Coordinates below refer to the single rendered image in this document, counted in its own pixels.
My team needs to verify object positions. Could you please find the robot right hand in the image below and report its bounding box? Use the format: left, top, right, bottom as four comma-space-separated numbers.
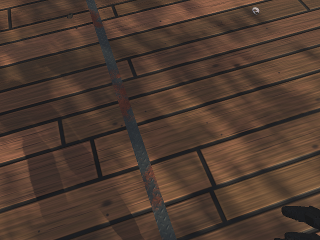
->
274, 206, 320, 240

